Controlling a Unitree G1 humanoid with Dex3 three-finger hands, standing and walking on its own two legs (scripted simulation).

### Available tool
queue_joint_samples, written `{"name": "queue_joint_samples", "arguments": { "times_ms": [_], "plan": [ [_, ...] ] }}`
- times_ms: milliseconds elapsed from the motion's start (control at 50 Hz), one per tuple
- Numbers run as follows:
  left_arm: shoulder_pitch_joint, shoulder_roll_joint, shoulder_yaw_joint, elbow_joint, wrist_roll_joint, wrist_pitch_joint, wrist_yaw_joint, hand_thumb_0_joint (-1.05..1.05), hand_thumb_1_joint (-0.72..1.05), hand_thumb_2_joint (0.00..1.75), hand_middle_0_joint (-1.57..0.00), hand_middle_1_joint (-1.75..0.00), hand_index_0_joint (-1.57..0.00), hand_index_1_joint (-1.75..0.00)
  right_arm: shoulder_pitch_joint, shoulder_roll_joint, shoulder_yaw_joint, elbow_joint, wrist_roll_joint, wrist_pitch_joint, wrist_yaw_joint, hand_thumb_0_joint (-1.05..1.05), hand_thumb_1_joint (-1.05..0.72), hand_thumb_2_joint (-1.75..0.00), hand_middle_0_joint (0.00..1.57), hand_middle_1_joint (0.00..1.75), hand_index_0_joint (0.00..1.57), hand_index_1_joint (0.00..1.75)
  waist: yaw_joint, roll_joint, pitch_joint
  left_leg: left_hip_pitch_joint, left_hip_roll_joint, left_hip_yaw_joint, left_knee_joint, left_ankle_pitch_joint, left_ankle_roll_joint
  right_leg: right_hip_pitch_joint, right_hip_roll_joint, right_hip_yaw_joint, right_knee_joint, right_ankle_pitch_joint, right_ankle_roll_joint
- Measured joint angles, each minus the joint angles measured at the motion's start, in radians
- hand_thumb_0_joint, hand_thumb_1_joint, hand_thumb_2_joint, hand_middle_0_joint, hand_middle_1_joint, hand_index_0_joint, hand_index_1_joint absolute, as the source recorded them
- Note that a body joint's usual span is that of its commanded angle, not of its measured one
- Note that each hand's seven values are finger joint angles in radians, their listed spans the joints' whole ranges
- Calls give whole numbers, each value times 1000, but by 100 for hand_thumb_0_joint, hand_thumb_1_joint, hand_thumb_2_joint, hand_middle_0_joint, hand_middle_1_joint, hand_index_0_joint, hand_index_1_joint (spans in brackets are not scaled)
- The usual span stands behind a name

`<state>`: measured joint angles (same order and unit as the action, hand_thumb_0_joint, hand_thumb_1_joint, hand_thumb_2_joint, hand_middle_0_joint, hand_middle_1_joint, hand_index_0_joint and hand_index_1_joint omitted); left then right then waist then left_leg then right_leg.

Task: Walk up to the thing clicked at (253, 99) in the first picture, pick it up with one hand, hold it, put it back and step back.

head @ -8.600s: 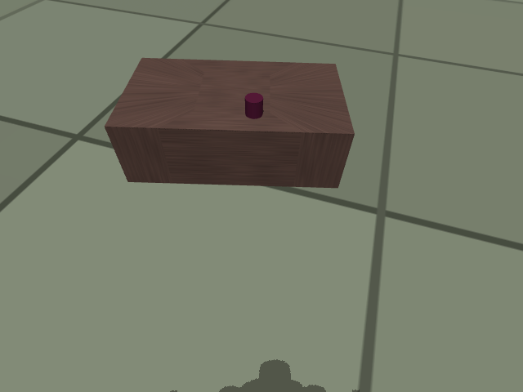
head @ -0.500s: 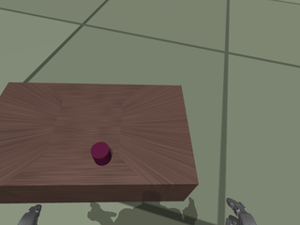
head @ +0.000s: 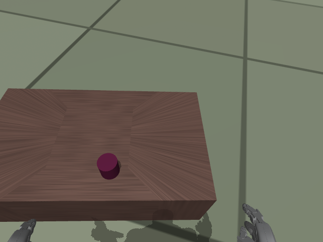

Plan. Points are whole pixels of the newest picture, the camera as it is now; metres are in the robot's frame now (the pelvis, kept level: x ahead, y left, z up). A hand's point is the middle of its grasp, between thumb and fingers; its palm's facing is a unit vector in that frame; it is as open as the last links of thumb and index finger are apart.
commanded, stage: go down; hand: left
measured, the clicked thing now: (108, 166) +0.47 +0.20 -0.32
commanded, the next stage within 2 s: none
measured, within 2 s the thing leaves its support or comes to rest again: neither
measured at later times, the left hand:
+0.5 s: hand (28, 238) +0.17 +0.30 -0.07, palm faces +0.17 -0.93 -0.33, open 17.6 cm
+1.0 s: hand (19, 197) +0.26 +0.35 -0.05, palm faces +0.16 -0.97 -0.20, open 17.6 cm
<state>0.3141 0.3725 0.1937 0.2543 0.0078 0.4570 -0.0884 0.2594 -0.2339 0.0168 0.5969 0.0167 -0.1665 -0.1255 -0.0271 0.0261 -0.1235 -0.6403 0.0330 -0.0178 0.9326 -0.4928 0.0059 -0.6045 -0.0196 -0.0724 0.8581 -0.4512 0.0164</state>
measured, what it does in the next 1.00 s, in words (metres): stands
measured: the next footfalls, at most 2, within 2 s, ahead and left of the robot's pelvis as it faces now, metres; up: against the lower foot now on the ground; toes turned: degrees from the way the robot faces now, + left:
none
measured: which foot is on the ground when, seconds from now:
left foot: down 0.00-1.00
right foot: down 0.00-1.00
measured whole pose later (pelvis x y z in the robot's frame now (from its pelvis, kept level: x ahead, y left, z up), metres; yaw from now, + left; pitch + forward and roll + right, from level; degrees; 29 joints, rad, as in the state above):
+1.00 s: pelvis -0.03 +0.01 -0.01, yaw -1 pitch +14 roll -3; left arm -0.15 0.59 0.50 0.77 -0.05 0.07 -0.37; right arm 0.36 -0.28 0.01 0.70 0.00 -0.25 -0.13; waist -0.04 0.00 -0.10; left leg -0.76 0.04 0.00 1.01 -0.49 0.01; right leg -0.73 -0.01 -0.05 0.93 -0.43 0.02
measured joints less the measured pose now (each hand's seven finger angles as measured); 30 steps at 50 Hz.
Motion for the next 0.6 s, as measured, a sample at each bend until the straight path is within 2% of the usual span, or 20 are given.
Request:
{"name": "queue_joint_samples", "arguments": {
  "times_ms": [200, 360, 440, 540, 600],
  "plan": [
    [42, 23, 41, -74, -23, 33, -17, -1, -55, 8, -8, -6, -6, -6, 10, -5, -1, -18, 3, -22, -29, 1, -87, -89, 20, 30, 21, 30, -3, 3, -17, -46, 3, -12, 54, -11, -5, -42, 2, -10, 53, -14, -6],
    [38, 46, 57, -81, -32, 32, -44, -1, -58, 7, -7, -6, -6, -6, 16, -9, 4, -17, 6, -52, -54, 1, -87, -89, 20, 30, 21, 30, 2, 0, -15, -67, 2, -22, 77, -10, -7, -58, 1, -19, 74, -14, -8],
    [-37, 71, 80, -34, -43, 4, -45, -1, -58, 7, -7, -6, -6, -6, 11, -11, 15, 1, 6, -77, -66, 1, -87, -89, 20, 30, 21, 30, 5, -7, -6, -83, 0, -28, 88, -6, -7, -71, 0, -24, 84, -12, -9],
    [-188, 130, 139, 43, -66, -61, -66, -1, -58, 7, -8, -6, -6, -6, -2, -12, 33, 41, 4, -107, -72, 1, -87, -89, 20, 30, 21, 30, -1, -22, 18, -96, 1, -33, 96, 0, -9, -83, 1, -28, 90, -7, -12],
    [-290, 173, 178, 148, -76, -100, -96, -1, -58, 7, -8, -5, -6, -6, -7, -13, 37, 67, 0, -115, -68, 1, -88, -89, 20, 30, 21, 30, -14, -24, 25, -99, 3, -32, 90, 6, -9, -84, 4, -27, 81, 2, -11]
  ]
}}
